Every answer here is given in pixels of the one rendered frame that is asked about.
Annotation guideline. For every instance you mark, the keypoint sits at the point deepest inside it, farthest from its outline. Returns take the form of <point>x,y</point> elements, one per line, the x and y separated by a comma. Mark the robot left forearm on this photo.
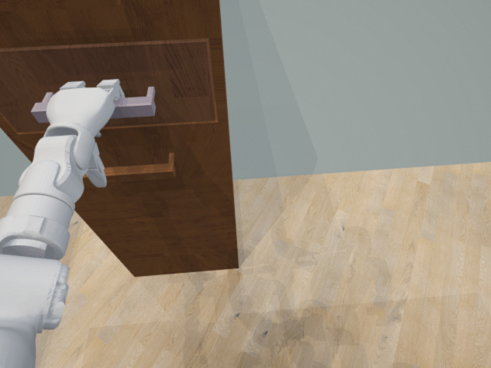
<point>37,222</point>

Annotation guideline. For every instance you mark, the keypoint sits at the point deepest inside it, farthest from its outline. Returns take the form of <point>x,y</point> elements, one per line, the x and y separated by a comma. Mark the cabinet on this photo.
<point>158,226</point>

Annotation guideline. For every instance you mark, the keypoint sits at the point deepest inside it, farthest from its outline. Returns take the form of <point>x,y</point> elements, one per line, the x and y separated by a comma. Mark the drawer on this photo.
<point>179,70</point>

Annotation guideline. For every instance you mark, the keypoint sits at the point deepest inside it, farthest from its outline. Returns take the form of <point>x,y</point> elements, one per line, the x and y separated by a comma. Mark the left robot hand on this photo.
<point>89,107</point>

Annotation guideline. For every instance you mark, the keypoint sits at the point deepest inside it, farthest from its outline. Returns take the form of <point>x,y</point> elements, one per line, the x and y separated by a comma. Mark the left robot upper arm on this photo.
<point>33,292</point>

